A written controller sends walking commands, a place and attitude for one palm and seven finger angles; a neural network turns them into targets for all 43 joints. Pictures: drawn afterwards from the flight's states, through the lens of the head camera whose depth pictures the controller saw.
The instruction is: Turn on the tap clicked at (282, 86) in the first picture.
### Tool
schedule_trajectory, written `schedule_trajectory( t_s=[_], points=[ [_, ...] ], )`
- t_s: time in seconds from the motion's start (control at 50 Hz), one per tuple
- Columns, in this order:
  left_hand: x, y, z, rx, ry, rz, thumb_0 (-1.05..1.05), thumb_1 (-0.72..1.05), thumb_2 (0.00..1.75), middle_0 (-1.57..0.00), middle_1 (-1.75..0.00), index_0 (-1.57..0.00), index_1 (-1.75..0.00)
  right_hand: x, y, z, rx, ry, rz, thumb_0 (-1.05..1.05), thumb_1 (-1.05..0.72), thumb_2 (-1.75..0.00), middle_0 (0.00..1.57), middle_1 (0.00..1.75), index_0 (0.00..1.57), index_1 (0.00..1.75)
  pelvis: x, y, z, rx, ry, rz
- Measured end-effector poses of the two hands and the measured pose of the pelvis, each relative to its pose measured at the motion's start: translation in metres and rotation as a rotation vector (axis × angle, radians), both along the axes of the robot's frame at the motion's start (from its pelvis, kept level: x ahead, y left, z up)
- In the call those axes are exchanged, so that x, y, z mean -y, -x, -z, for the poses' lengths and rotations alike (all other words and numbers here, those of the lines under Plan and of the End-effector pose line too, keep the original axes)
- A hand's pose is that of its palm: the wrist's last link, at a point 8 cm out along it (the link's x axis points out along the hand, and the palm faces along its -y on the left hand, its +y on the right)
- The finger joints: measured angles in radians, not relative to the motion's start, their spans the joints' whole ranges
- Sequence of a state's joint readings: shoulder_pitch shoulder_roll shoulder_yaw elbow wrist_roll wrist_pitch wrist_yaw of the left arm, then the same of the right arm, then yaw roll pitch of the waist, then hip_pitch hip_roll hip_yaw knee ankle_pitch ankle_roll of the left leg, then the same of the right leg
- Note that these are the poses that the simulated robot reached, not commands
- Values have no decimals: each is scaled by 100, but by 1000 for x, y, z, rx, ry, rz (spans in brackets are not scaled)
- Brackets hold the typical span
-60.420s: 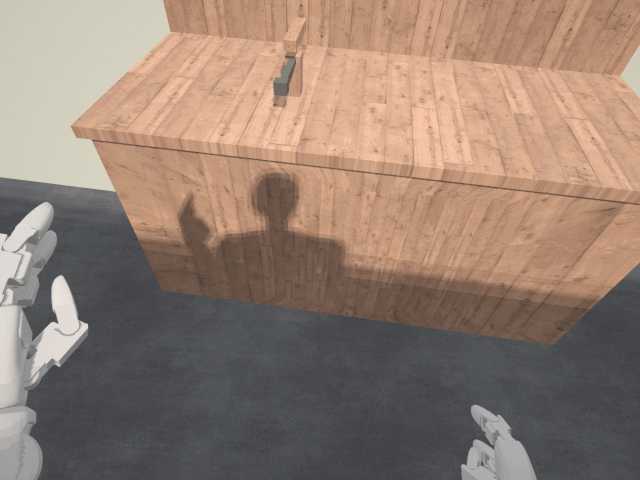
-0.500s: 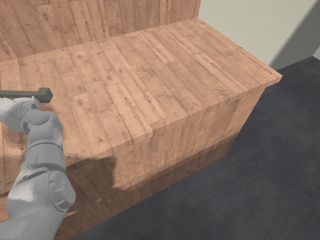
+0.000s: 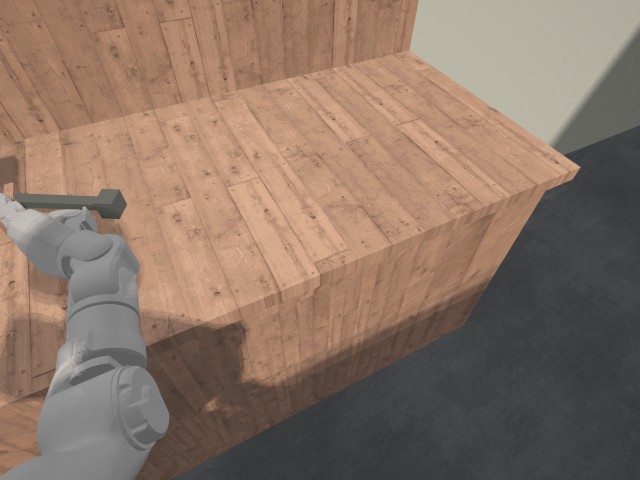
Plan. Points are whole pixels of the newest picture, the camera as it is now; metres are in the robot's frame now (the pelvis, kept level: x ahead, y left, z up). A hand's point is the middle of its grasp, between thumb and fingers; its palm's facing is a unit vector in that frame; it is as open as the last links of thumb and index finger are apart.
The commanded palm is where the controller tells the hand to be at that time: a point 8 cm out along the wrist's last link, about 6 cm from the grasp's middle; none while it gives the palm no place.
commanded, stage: lift the hand up off the lever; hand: left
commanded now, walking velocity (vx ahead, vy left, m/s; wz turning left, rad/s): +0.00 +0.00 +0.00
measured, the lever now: (110, 204) +0.46 +0.28 +0.11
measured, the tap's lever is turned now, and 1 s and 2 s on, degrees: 60 60 60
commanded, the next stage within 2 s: draw the hand back beside the body in 1.32 s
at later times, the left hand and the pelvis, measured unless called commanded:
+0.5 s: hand (86, 216) +0.42 +0.29 +0.12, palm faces +0.89 -0.46 -0.06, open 7.4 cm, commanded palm +0.37 +0.30 +0.17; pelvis -0.01 -0.01 +0.00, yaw +0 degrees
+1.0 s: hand (86, 217) +0.41 +0.28 +0.12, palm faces +0.89 -0.46 -0.06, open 7.3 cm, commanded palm +0.36 +0.30 +0.18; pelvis -0.01 -0.01 +0.00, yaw -1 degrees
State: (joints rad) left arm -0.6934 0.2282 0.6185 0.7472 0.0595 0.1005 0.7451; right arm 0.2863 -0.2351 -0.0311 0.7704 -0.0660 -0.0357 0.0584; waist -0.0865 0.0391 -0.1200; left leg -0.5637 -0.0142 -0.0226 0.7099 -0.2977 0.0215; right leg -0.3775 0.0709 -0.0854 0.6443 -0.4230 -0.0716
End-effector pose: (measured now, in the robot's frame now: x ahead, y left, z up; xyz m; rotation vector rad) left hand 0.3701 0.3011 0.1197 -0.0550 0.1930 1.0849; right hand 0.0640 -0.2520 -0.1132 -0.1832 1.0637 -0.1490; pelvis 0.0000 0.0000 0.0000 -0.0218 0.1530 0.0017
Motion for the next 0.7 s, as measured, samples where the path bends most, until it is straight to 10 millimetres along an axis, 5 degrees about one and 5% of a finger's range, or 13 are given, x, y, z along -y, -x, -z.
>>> schedule_trajectory(
  t_s=[0.7],
  points=[
    [7, 9, -9, -35, 47, -18, 2, 90, 90, -15, -15, -26, -18, 16, 7, -2, 50, 20, 11, 1, -90, -90, 20, 30, 20, 30, 13, 7, -1, 19, -12, 12]
  ],
)
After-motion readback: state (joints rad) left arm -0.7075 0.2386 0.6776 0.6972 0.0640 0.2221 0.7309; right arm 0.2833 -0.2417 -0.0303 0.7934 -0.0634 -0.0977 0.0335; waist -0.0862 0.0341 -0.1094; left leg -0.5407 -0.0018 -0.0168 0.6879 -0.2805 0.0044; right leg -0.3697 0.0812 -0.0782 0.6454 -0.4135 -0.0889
